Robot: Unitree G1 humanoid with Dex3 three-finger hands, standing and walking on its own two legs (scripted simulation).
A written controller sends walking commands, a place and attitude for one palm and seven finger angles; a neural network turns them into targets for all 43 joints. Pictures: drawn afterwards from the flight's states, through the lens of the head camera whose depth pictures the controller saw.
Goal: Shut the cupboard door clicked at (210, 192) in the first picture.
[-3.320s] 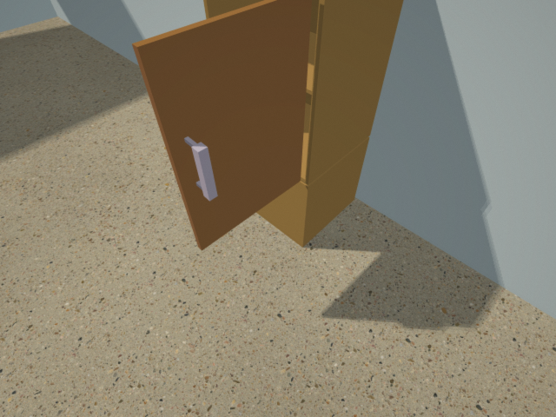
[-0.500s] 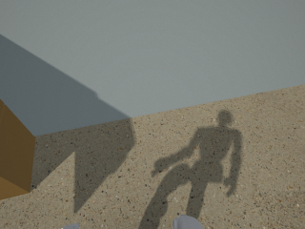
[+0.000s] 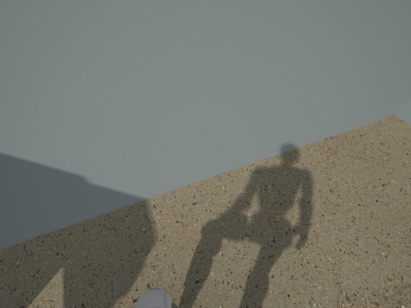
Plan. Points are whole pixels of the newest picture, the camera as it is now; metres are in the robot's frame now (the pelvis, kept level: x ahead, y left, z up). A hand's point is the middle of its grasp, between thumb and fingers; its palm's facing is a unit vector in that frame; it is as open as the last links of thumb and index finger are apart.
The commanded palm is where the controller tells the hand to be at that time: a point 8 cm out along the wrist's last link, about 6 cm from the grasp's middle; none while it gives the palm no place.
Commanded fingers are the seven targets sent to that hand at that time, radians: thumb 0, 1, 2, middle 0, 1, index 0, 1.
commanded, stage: walk to a spot facing it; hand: left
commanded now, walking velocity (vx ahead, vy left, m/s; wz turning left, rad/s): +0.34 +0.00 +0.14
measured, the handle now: out of the picture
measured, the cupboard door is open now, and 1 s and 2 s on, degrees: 87 87 87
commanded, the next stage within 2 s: turn to face it in 0.12 s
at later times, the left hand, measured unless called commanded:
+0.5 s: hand (117, 253) +0.26 +0.23 -0.17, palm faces +0.14 -0.97 -0.21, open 7.3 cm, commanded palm none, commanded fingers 0.00 0.90 0.90 -0.20 -0.30 -0.20 -0.30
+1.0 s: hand (121, 270) +0.23 +0.22 -0.19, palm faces +0.47 -0.85 -0.24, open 7.3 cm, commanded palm none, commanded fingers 0.00 0.90 0.90 -0.20 -0.30 -0.20 -0.30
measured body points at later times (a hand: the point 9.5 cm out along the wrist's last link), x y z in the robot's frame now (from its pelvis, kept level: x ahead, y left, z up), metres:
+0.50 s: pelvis +0.20 +0.03 +0.00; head +0.24 +0.04 +0.44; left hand +0.26 +0.28 -0.15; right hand +0.21 -0.21 -0.15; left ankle +0.19 +0.14 -0.74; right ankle +0.25 -0.11 -0.70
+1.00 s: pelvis +0.27 +0.01 -0.02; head +0.31 +0.04 +0.43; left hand +0.20 +0.26 -0.17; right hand +0.50 -0.18 -0.15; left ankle +0.23 +0.12 -0.75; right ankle +0.27 -0.10 -0.74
